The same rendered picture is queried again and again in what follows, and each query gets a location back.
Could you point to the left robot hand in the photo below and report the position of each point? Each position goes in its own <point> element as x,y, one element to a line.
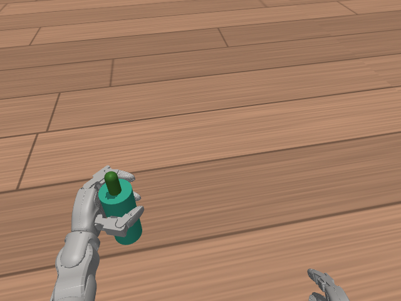
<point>88,213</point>

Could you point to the right robot hand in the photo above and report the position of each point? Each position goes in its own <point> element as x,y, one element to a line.
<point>327,285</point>

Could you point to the left robot arm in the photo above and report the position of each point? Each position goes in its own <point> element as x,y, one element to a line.
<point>76,265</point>

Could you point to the bottle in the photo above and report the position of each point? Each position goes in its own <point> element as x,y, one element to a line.
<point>117,199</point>

